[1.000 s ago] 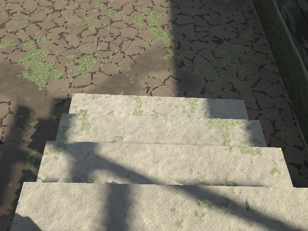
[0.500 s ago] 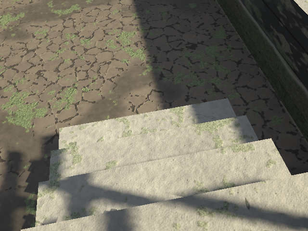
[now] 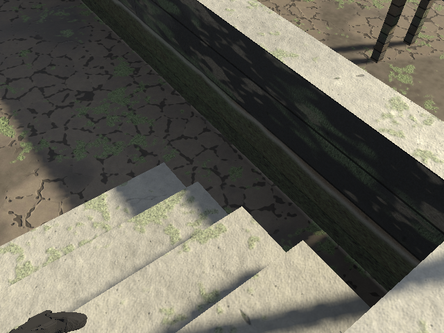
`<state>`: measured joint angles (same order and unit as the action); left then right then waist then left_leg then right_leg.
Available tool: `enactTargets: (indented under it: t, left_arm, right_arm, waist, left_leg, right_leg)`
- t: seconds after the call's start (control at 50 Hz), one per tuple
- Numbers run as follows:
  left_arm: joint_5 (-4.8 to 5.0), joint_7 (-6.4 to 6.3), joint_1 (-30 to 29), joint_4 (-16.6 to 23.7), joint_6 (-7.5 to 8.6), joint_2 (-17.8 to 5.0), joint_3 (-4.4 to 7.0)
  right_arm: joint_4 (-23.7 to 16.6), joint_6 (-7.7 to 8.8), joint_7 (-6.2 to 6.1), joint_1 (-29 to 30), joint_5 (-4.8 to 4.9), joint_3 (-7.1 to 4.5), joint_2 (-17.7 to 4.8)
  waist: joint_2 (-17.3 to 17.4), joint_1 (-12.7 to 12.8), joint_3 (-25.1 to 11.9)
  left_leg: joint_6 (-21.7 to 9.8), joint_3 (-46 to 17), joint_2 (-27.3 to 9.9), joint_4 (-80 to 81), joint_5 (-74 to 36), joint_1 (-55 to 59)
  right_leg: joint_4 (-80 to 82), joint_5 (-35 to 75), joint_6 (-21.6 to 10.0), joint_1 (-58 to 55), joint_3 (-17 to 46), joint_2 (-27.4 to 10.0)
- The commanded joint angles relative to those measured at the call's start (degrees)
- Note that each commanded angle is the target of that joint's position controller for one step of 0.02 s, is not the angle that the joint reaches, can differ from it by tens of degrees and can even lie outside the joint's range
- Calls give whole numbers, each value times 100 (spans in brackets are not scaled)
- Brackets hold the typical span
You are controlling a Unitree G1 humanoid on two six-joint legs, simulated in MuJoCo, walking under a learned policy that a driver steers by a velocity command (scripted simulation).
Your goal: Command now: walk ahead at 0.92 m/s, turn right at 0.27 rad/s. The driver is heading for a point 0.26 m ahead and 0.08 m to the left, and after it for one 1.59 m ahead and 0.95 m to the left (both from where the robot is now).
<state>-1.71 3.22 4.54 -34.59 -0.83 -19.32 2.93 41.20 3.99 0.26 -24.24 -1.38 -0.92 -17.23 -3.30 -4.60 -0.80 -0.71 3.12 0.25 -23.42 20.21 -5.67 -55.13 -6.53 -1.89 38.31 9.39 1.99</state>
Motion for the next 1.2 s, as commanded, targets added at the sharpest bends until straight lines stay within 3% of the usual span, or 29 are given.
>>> enactTargets:
  t: [0.02,0.14,0.18,0.2,0.22,0.24,0.32,0.34,0.44,0.5,0.54,0.56,0.58,0.6,0.62,0.66,0.7,0.78,0.84,0.9,0.94,1.0,1.04,1.06,1.08,1.12,1.14,1.16,1.2]
  left_arm:
    - [-37,112,-823,532,138,-232,-24]
    - [-127,50,-370,279,213,-350,-25]
    - [-185,-111,2177,-500,245,-642,233]
    - [-248,-203,3193,-771,325,-1055,367]
    - [-241,-215,2494,-505,408,-1097,260]
    - [-60,-212,2110,-429,400,-954,301]
    - [-35,-237,881,-662,545,-389,136]
    - [-52,-231,848,-796,711,-160,64]
    - [85,-539,815,-1148,972,-116,10]
    - [-42,-569,1580,-1481,870,-163,59]
    - [-53,-698,1999,-1649,601,-350,93]
    - [-16,-780,1730,-1627,448,-485,193]
    - [-81,-766,1110,-1515,338,-18,131]
    - [-115,-685,1592,-886,348,166,23]
    - [-224,-629,1405,-694,430,5,-13]
    - [-306,-610,1481,-948,343,-411,100]
    - [-194,-663,1154,-639,223,-381,87]
    - [-109,-571,1150,-922,174,-260,115]
    - [-113,-514,-331,-350,296,-109,116]
    - [-131,-335,-605,28,385,370,-130]
    - [98,-308,-24,-53,346,318,-75]
    - [283,-453,832,-343,382,293,-46]
    - [267,-550,1653,-738,386,-15,93]
    - [264,-508,2296,-872,340,-161,100]
    - [146,-423,2098,-684,323,-407,80]
    - [295,-450,1697,-607,355,-681,262]
    - [319,-537,1396,-536,273,-261,178]
    - [180,-555,944,-416,311,-274,107]
    - [-14,-495,807,-590,241,-171,9]
  right_arm:
    - [-143,132,-5,-90,42,-247,-932]
    - [85,27,-23,-86,54,-378,-1247]
    - [80,19,18,264,97,-411,-1435]
    - [21,65,22,547,39,-382,-1065]
    - [-194,76,-24,-443,196,-169,-128]
    - [-378,19,-74,372,109,-189,-485]
    - [-193,-600,33,374,-21,-291,-363]
    - [-110,-618,95,410,35,-442,-559]
    - [35,-643,571,395,134,-314,21]
    - [185,-669,430,755,-6,-303,-135]
    - [662,-679,160,-294,-165,-418,-366]
    - [851,-658,112,-1127,-191,-490,-523]
    - [933,-590,94,-1480,13,-593,-958]
    - [836,-499,108,-1307,150,-576,-1429]
    - [631,-421,76,-1126,257,-601,-1315]
    - [338,-416,62,117,201,-451,-981]
    - [348,-309,-110,328,67,-470,-1027]
    - [337,-379,-178,381,51,-414,-716]
    - [793,-335,-322,-976,46,-392,-639]
    - [383,-392,-368,331,132,-301,-398]
    - [203,-421,-351,819,87,-304,-430]
    - [157,-623,-423,665,36,-381,-517]
    - [122,-605,-330,226,-34,-359,-336]
    - [136,-601,-274,-78,45,-307,39]
    - [-157,-664,-222,-1042,339,-318,86]
    - [-223,-629,-155,-544,113,-292,4]
    - [-203,-663,-68,335,-159,-405,-329]
    - [-542,-707,-4,1100,-258,-454,-651]
    - [-745,-880,18,1495,-169,-297,-212]
  waist:
    - [954,72,483]
    - [816,630,241]
    - [796,1899,-848]
    - [-173,2399,-992]
    - [-1410,1179,-1503]
    - [-688,1342,-888]
    - [-444,376,672]
    - [51,192,770]
    - [-142,-233,487]
    - [381,174,896]
    - [451,-85,397]
    - [655,-657,422]
    - [1287,-1037,732]
    - [1298,37,435]
    - [370,-103,-249]
    - [-270,513,-1]
    - [470,638,51]
    - [20,523,-335]
    - [286,-247,144]
    - [548,62,106]
    - [916,411,73]
    - [699,604,280]
    - [-167,753,136]
    - [-447,753,-460]
    - [-1139,62,-1456]
    - [-1324,287,-1377]
    - [-667,434,-664]
    - [-963,504,-44]
    - [-548,278,600]
  left_leg:
    - [-893,-1113,-1365,1228,-2026,92]
    - [-896,-645,-1311,405,-4263,8]
    - [-825,-478,-1080,-2494,-6077,-1614]
    - [-574,-386,-303,-5319,-1947,-3109]
    - [-560,-1054,59,-6277,1021,-4173]
    - [-492,-806,20,-5963,277,-4352]
    - [-421,-960,-682,-4667,-654,-3326]
    - [-505,-1314,-710,-3942,-1827,-3297]
    - [-491,30,-12,-2561,-5533,-890]
    - [-533,941,363,-1568,-4890,-548]
    - [-732,939,538,-425,-4162,84]
    - [-1397,-385,-121,211,-3822,1045]
    - [-1713,-913,-548,90,-5844,1747]
    - [-1568,-1798,-1231,-1429,-9061,2477]
    - [-1815,-2560,-1603,-1129,-8068,2705]
    - [-1909,-2759,-1225,-834,-6236,1184]
    - [-2513,-3637,-1545,-471,-6771,-321]
    - [-1683,-2643,-440,-1506,-6985,-860]
    - [-1867,-3767,-239,-2003,-4446,1061]
    - [-1179,-3027,695,-2207,-1474,-1644]
    - [-876,-3041,812,-2523,-561,-2662]
    - [-570,-3019,1026,-3985,-32,-2338]
    - [-364,-2295,1363,-5811,1790,-2545]
    - [-350,-1764,1487,-7477,3409,-3430]
    - [-207,-1194,1319,-9387,4163,-4531]
    - [-279,-736,709,-10298,2057,-5822]
    - [-264,-352,467,-10175,1110,-5896]
    - [-145,-399,298,-10030,277,-5493]
    - [-133,-420,328,-10136,-28,-4931]
  right_leg:
    - [496,158,-7,438,-399,-129]
    - [1119,-392,-313,-1433,-933,-282]
    - [782,-362,-471,-5018,-1439,160]
    - [1534,-1244,-653,-6015,-461,-581]
    - [2072,-494,-736,-6167,1705,-2157]
    - [3004,-723,-815,-4882,2072,-2158]
    - [2903,-1047,-798,-1959,612,-2017]
    - [2607,-1226,-408,-1718,60,-1746]
    - [1693,-2350,-45,-10,-1510,-1287]
    - [285,-739,88,-766,-2223,-1233]
    - [-2161,2222,-31,-2023,-2279,-1282]
    - [-4806,768,155,-942,-2124,-1098]
    - [-7099,-3577,29,603,-2164,-109]
    - [-6321,-3106,62,1986,-1348,-410]
    - [-5384,-2266,71,2232,-702,-634]
    - [-4088,-1617,151,1886,-686,-702]
    - [-1912,-1186,688,899,-460,-744]
    - [-1465,555,269,-249,-699,-476]
    - [-695,522,190,2329,-60,-287]
    - [1775,3027,253,-778,-351,252]
    - [2120,3268,324,-2554,-216,314]
    - [4200,4157,485,-3651,385,-395]
    - [4774,4535,544,-4640,332,-890]
    - [3223,6185,608,-5680,304,-1359]
    - [1157,7211,263,-6831,585,-2306]
    - [2815,197,-330,-5657,1997,-2784]
    - [4040,-3443,9,-4372,1894,-2312]
    - [4334,-4001,-180,-2909,1919,-2378]
    - [4353,-3604,153,-972,1003,-1942]
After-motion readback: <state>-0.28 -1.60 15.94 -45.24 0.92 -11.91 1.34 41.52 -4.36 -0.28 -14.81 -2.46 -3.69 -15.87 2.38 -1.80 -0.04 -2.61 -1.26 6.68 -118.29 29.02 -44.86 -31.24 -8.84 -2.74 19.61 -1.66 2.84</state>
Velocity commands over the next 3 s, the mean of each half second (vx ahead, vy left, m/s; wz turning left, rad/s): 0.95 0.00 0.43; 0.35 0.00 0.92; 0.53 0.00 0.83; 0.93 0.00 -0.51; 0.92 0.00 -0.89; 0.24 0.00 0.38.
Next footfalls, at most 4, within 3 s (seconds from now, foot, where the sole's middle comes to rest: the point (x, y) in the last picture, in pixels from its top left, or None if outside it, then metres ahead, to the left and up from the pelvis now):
0.18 right None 0.24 -0.17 -0.77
0.56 left None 0.48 -0.01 -0.95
1.04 right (198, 275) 0.85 0.01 -1.12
1.82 left None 0.60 0.21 -1.12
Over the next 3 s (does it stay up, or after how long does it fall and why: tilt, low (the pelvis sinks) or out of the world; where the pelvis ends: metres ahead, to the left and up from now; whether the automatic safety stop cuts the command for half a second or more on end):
stays up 1.07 0.35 -0.54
